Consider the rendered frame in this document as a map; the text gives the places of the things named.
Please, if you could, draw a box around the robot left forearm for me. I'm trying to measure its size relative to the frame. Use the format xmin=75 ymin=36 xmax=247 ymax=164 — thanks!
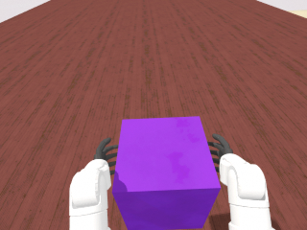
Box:
xmin=69 ymin=159 xmax=111 ymax=230

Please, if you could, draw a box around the carton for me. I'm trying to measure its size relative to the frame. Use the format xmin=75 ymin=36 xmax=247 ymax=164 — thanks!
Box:
xmin=112 ymin=116 xmax=221 ymax=230

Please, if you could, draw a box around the robot right forearm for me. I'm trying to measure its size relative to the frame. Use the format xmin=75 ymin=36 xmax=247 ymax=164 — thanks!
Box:
xmin=219 ymin=153 xmax=275 ymax=230

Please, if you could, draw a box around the right robot hand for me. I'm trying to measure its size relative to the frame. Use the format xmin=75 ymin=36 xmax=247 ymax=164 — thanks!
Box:
xmin=207 ymin=133 xmax=233 ymax=173

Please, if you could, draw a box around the left robot hand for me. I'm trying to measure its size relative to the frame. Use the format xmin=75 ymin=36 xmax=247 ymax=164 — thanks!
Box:
xmin=93 ymin=137 xmax=119 ymax=175

